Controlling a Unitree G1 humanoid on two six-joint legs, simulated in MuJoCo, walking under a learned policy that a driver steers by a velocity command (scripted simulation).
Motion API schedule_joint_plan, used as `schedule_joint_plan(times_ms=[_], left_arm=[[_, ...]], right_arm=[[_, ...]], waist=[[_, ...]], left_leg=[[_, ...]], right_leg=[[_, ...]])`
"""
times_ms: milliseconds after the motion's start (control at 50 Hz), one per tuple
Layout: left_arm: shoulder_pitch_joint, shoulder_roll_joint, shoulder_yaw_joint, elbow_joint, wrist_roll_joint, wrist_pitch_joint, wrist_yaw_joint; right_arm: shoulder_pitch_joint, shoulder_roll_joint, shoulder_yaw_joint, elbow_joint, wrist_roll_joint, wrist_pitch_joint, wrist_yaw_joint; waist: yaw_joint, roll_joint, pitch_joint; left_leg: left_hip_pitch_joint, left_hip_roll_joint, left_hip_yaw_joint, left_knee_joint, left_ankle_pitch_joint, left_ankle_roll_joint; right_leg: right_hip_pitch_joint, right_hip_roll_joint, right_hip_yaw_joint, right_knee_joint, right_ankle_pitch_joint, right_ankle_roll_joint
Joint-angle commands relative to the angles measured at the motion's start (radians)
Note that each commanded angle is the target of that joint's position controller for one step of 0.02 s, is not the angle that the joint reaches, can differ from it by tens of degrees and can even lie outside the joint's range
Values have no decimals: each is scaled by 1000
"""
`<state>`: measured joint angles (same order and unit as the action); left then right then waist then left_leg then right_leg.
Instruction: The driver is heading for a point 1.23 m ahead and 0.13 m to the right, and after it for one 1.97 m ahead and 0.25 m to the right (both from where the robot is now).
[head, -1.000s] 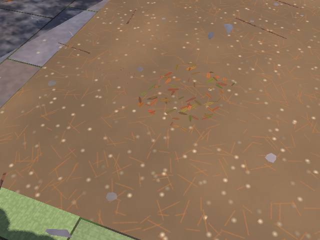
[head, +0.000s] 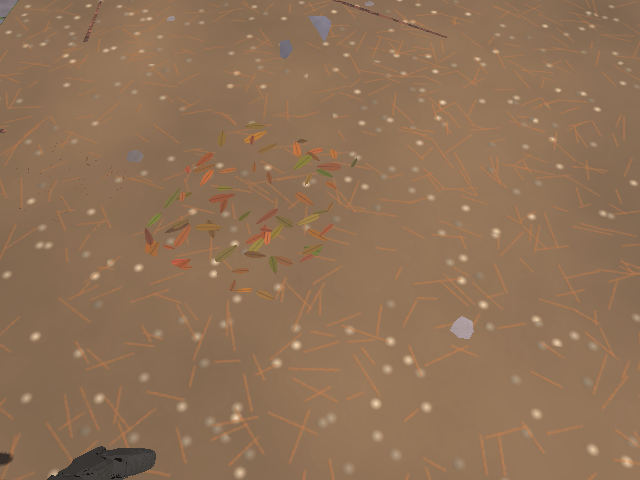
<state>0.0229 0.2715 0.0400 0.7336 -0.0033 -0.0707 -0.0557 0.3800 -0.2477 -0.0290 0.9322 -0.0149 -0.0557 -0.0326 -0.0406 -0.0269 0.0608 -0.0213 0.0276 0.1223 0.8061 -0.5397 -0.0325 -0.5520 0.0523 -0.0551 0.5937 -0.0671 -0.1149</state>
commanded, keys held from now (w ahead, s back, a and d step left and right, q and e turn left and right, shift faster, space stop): e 0.42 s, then w+e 0.02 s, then w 0.56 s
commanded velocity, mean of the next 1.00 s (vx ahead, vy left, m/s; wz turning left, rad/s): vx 0.23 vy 0.00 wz -0.37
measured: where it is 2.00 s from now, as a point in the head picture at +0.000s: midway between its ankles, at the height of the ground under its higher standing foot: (393, 317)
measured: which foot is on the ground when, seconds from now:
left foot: up 0.00-0.46, down 0.48-0.90, up 0.92-1.00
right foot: down 0.00-0.48, up 0.50-0.86, down 0.88-1.00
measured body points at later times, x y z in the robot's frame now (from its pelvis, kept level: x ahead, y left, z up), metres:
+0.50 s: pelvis +0.13 +0.03 +0.02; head +0.15 +0.04 +0.47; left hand +0.35 +0.27 -0.08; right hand +0.20 -0.27 -0.07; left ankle +0.20 +0.15 -0.71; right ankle +0.14 -0.06 -0.71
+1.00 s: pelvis +0.26 -0.06 +0.03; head +0.27 -0.08 +0.48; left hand +0.49 +0.13 -0.06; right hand +0.21 -0.33 -0.10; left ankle +0.24 +0.11 -0.63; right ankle +0.23 -0.14 -0.71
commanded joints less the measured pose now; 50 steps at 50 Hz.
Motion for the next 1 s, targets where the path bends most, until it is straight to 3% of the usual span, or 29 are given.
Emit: schedule_joint_plan(times_ms=[20,40,60,80,100,140,180,280,340,400,420,460,480,500,520,540,560,580,600,640,720,780,840,880,900,920,940,960,1000], left_arm=[[256,229,75,-39,21,15,24],[178,183,62,-53,1,15,25],[123,154,55,-60,-14,16,27],[95,144,53,-69,-14,18,31],[93,143,52,-71,0,21,33],[98,151,57,-71,10,19,36],[111,172,64,-75,8,22,45],[117,185,69,-102,-10,67,77],[131,189,72,-112,-8,82,89],[151,186,74,-119,-6,93,89],[153,183,73,-123,-8,97,88],[129,163,64,-136,-20,106,89],[160,112,46,-138,-15,107,88],[203,44,26,-139,-6,100,83],[154,112,45,-182,-7,76,78],[150,168,59,-167,-1,62,75],[159,172,64,-143,-1,59,71],[180,147,60,-119,2,60,69],[179,126,55,-113,4,54,62],[141,90,43,-117,0,37,50],[32,38,19,-143,-8,7,39],[10,56,21,-148,-19,-4,28],[74,77,31,-128,-26,-11,21],[232,117,54,-82,-26,-10,35],[389,183,70,-62,-10,-9,48],[451,296,97,-48,2,-4,42],[439,216,76,-43,-6,-11,35],[394,162,57,-45,-6,-14,34],[304,116,41,-60,4,-13,30]], right_arm=[[61,-152,-20,-119,17,-52,23],[-30,-158,-23,-159,35,-52,20],[-59,-157,-28,-160,23,-44,4],[-70,-170,-36,-173,14,-30,-10],[-60,-175,-41,-185,10,-14,-14],[-41,-141,-39,-203,1,6,-24],[-59,-128,-37,-226,-8,17,-35],[-174,-126,-37,-285,-3,37,-42],[-229,-127,-36,-312,4,26,-32],[-237,-135,-40,-321,13,4,-18],[-228,-138,-42,-321,16,-3,-13],[-145,-142,-52,-299,26,-13,-1],[-123,-174,-61,-296,17,-13,-1],[-131,-225,-68,-312,-12,-3,-6],[-88,-257,-83,-294,-38,-3,4],[-108,-206,-74,-309,-20,-11,4],[-121,-170,-65,-306,1,-12,1],[-117,-159,-61,-304,11,-12,-1],[-96,-155,-58,-292,17,-13,-2],[-68,-156,-58,-279,13,-20,1],[-37,-180,-67,-264,23,-20,8],[-2,-213,-76,-246,33,-16,21],[-10,-210,-72,-238,48,-7,29],[-14,-162,-53,-235,38,-8,29],[-41,-85,-26,-263,17,-15,33],[-11,-61,-20,-313,29,-39,22],[-52,-161,-46,-306,44,-51,18],[-85,-180,-54,-307,53,-54,26],[-108,-153,-50,-292,29,-52,33]], waist=[[125,-55,-523],[99,-7,-347],[59,90,-232],[35,80,-180],[14,44,-161],[-6,-1,-155],[-3,-12,-177],[33,-60,-190],[60,-99,-171],[74,-123,-181],[70,-129,-186],[15,-121,-207],[19,-53,-219],[55,166,-215],[39,342,-134],[32,242,-92],[38,191,-65],[39,174,-72],[28,168,-52],[13,167,-32],[-34,198,-34],[-45,211,-33],[8,191,-40],[90,147,-105],[158,-19,-219],[142,-290,-246],[158,-178,-175],[131,-144,-94],[91,-74,-38]], left_leg=[[-592,-62,-276,736,-83,-8],[-630,-26,-241,670,10,6],[-624,16,-223,598,79,-3],[-585,36,-221,544,114,-9],[-524,46,-224,512,129,-13],[-487,42,-210,438,144,-31],[-505,28,-203,348,179,-50],[-557,4,-233,143,292,-72],[-538,-17,-247,14,301,-67],[-471,-45,-244,-99,244,-51],[-439,-55,-242,-155,229,-42],[-266,-45,-210,-387,333,-6],[-121,67,-280,-453,338,38],[-9,264,-512,-508,226,141],[-57,358,-762,-582,99,264],[-76,340,-740,-586,-37,278],[-81,280,-643,-583,-62,236],[-58,236,-583,-585,-50,205],[-60,222,-547,-598,-2,205],[-93,184,-454,-628,102,205],[-131,158,-345,-635,250,207],[-157,185,-340,-616,253,220],[-197,206,-354,-568,244,207],[-296,151,-290,-410,340,152],[-439,66,-189,-78,250,89],[-747,-34,-128,216,3,46],[-841,12,-204,368,5,45],[-882,49,-206,398,102,62],[-842,92,-191,349,245,59]], right_leg=[[867,-399,710,-177,468,-314],[701,-342,559,-210,364,-258],[531,-286,475,-251,292,-207],[407,-255,428,-274,282,-197],[311,-233,398,-302,270,-194],[216,-206,359,-306,332,-202],[206,-187,342,-287,368,-193],[233,-145,417,-278,-40,-124],[253,-146,478,-271,-161,-110],[304,-160,534,-216,-37,-108],[326,-162,556,-193,26,-102],[293,-123,553,-154,-123,-60],[187,-64,497,-69,-338,-12],[11,73,302,160,-527,49],[-179,90,223,322,-552,66],[-209,26,254,419,-463,86],[-219,13,234,447,-392,104],[-222,2,209,470,-345,122],[-234,-13,188,485,-293,133],[-201,-41,112,439,-215,139],[-49,-64,46,167,-154,138],[66,-49,25,35,-179,124],[231,-40,17,-103,-114,86],[499,-54,49,-154,-114,49],[716,-258,295,-203,-182,-14],[836,-445,693,-314,-394,-164],[777,-436,731,-351,-485,-184],[714,-398,622,-355,-458,-157],[593,-316,462,-389,-263,-130]])
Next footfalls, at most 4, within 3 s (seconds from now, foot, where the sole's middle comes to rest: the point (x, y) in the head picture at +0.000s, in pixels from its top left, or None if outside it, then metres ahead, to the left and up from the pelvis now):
0.48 left None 0.24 0.14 -0.75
0.88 right None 0.26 -0.16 -0.75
1.40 left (346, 367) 0.66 -0.06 -0.75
1.86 right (431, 272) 0.90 -0.28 -0.75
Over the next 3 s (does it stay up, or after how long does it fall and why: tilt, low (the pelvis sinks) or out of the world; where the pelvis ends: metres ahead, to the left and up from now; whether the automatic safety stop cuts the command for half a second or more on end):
stays up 1.05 -0.14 0.04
